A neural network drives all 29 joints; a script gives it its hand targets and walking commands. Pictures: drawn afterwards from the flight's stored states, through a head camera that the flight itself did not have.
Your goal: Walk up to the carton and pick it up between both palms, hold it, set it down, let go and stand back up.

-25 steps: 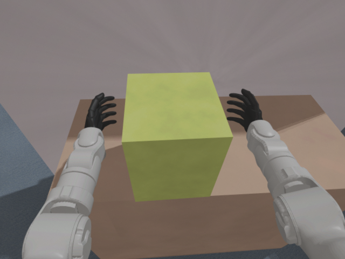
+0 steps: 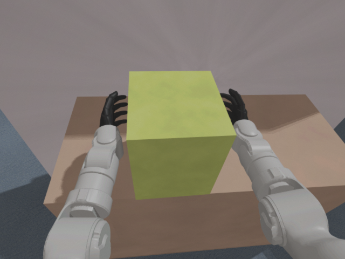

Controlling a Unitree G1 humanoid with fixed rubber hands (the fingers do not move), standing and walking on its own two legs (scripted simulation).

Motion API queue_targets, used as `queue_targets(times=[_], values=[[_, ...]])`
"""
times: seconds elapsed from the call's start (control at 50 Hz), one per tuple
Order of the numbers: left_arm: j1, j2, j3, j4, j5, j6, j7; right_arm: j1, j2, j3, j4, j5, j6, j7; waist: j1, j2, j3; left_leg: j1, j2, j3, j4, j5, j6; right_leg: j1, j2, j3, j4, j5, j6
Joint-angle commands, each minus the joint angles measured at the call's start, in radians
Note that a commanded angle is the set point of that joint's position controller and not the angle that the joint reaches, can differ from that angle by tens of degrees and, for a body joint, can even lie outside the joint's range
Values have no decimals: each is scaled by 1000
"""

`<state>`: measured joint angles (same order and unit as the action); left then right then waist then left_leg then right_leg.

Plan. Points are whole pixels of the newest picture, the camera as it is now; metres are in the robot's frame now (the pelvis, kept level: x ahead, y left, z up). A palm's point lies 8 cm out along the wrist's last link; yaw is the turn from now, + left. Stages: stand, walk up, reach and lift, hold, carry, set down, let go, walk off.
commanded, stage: reach and lift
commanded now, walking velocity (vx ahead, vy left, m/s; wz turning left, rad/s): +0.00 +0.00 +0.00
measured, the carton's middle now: (172, 136) +0.42 +0.03 +0.06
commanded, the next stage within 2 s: none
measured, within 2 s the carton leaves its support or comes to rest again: leaves its support in 1.40 s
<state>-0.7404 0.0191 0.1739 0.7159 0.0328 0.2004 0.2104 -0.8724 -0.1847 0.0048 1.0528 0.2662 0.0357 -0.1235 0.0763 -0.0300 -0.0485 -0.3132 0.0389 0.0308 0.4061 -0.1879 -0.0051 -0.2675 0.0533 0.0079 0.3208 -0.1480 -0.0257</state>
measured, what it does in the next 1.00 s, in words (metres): stands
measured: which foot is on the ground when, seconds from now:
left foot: down 0.00-1.00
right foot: down 0.00-1.00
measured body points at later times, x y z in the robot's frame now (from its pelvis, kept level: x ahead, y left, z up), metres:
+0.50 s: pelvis +0.00 -0.01 +0.00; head +0.03 +0.01 +0.45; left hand +0.41 +0.18 +0.10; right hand +0.45 -0.11 +0.10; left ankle +0.01 +0.12 -0.75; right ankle +0.00 -0.10 -0.75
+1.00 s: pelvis +0.00 +0.00 +0.00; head +0.03 +0.02 +0.45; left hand +0.42 +0.18 +0.10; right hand +0.45 -0.11 +0.11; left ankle +0.01 +0.12 -0.75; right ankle +0.00 -0.10 -0.75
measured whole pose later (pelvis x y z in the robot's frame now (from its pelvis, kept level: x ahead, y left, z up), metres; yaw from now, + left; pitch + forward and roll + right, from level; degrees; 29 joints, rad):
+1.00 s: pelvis +0.00 +0.00 +0.00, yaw +1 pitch +4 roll -1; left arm -0.77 -0.05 0.38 0.76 0.26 0.09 0.13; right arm -0.87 -0.05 -0.26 1.03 -0.04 0.00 -0.08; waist 0.06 -0.04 -0.02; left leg -0.25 0.03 0.02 0.33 -0.16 -0.01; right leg -0.22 0.04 0.00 0.28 -0.14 -0.03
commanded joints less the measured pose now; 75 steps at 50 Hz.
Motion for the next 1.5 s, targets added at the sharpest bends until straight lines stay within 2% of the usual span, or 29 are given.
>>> queue_targets(times=[0.0,0.02,0.1,0.16,0.18,0.26,0.44,0.52,0.54,0.56,0.66,0.72,0.76,0.8,0.84,0.88,0.92,0.96,1.0,1.02,1.04,1.1,1.14,1.2,1.3,1.32,1.36,1.4,1.48], values=[[-433,13,-42,-142,-13,-37,4,-416,-98,-4,-142,7,-22,7,-1,42,-469,251,-18,-1,7,305,-46,64,12,-13,-7,168,33],[-430,24,-26,-137,-7,-44,3,-406,-86,4,-135,11,-20,8,11,43,-463,246,-21,2,7,310,-41,78,8,-8,-6,182,34],[-440,23,-25,-95,-7,-64,-7,-419,-83,-14,-133,-9,-21,-2,-11,25,-475,241,-22,1,11,311,-41,95,4,-3,-1,219,41],[-478,21,-31,-116,-15,-87,0,-447,-79,-37,-169,-26,-35,-4,-2,47,-524,238,-22,8,16,308,-49,75,1,-6,0,187,35],[-482,20,-39,-121,-21,-93,2,-449,-87,-50,-180,-37,-41,-7,-17,53,-552,244,-22,7,29,337,-54,80,5,-6,10,229,33],[-448,20,-7,-104,0,-83,-24,-438,-58,-25,-178,-32,-35,-27,-18,1,-530,223,-28,5,19,358,-35,166,0,2,23,338,59],[-471,9,1,-121,24,-95,-30,-426,-26,-61,-167,-62,-29,-27,-18,35,-508,219,-30,8,3,321,-43,141,-4,-5,4,258,50],[-470,-3,9,-112,36,-105,-32,-433,-12,-65,-179,-77,-30,-23,-21,17,-543,230,-29,7,11,337,-37,156,-4,-5,7,290,54],[-475,-17,7,-114,36,-109,-36,-439,5,-65,-183,-76,-31,-21,-13,28,-542,214,-32,9,7,326,-37,160,-12,-3,7,285,55],[-485,-13,5,-105,40,-110,-35,-442,-10,-82,-173,-88,-33,-20,-23,41,-524,216,-31,8,3,314,-41,142,-10,-5,6,264,52],[-494,-18,19,-63,49,-132,-43,-442,35,-83,-146,-101,-36,-18,-15,16,-499,190,-35,11,-7,298,-30,170,-19,-1,4,279,64],[-490,-30,26,-92,66,-148,-43,-449,34,-83,-189,-101,-52,-8,-2,29,-557,218,-36,13,7,375,-40,185,-12,-7,13,331,60],[-482,-40,42,-86,90,-143,-50,-431,36,-87,-154,-111,-52,-4,-3,30,-525,232,-34,13,3,397,-42,198,-10,-9,11,353,62],[-484,-67,50,-71,100,-142,-58,-449,70,-96,-166,-133,-54,-3,-4,-9,-495,223,-34,16,-15,346,-27,186,-15,-8,-4,303,72],[-513,-102,40,-96,114,-154,-61,-450,95,-138,-177,-171,-61,8,-17,20,-516,235,-32,18,-22,334,-34,169,-17,-15,-10,271,64],[-497,-133,66,-79,151,-151,-78,-442,143,-159,-190,-218,-65,27,-14,1,-505,245,-34,27,-29,333,-27,192,-18,-18,-22,264,61],[-502,-155,85,-84,197,-153,-96,-435,180,-197,-180,-272,-76,43,-9,18,-495,251,-35,37,-43,334,-30,214,-21,-23,-23,274,62],[-510,-337,63,-85,247,-150,-149,-434,395,-196,-162,-363,-84,98,-25,1,-451,277,-37,43,-66,329,-24,237,-24,-41,-43,271,63],[-468,-536,38,-66,321,-122,-229,-399,621,-182,-143,-464,-97,193,-18,32,-444,293,-39,60,-90,347,-35,300,-27,-55,-43,317,47],[-412,-585,10,-83,334,-107,-245,-381,643,-173,-176,-477,-118,220,-17,63,-492,310,-39,64,-76,409,-51,330,-21,-62,-23,391,34],[-384,-593,-4,-97,339,-91,-253,-358,651,-180,-172,-490,-130,229,-33,77,-485,315,-41,67,-65,437,-58,342,-19,-65,-18,431,29],[-360,-570,1,-144,345,-62,-265,-344,654,-189,-153,-508,-160,230,-49,41,-368,292,-39,67,-77,415,-41,354,-20,-76,-12,428,43],[-347,-559,-12,-152,336,-53,-270,-356,659,-166,-185,-502,-182,227,-31,30,-324,269,-43,75,-89,378,-29,369,-28,-75,-16,410,51],[-342,-555,-27,-164,326,-45,-274,-359,657,-137,-192,-500,-193,218,-31,6,-276,252,-41,78,-102,339,-14,388,-32,-76,-12,424,60],[-436,-583,-88,-230,308,-96,-256,-368,649,-136,-152,-511,-250,219,-48,48,-352,299,-28,75,-97,374,-37,367,-33,-93,-13,423,40],[-430,-591,-84,-228,311,-104,-252,-394,648,-128,-178,-513,-268,218,-35,39,-376,302,-27,79,-95,387,-34,366,-32,-93,-14,426,40],[-435,-592,-99,-226,309,-106,-248,-385,647,-128,-164,-513,-275,212,-49,37,-387,316,-26,77,-95,381,-30,372,-32,-94,-18,423,38],[-413,-585,-76,-190,316,-90,-256,-396,640,-120,-160,-505,-270,205,-37,15,-337,293,-28,79,-109,334,-16,381,-37,-89,-26,398,45],[-500,-610,-117,-233,293,-95,-254,-432,649,-129,-165,-505,-285,201,-58,28,-397,304,-25,82,-125,291,-22,358,-41,-94,-39,333,39]])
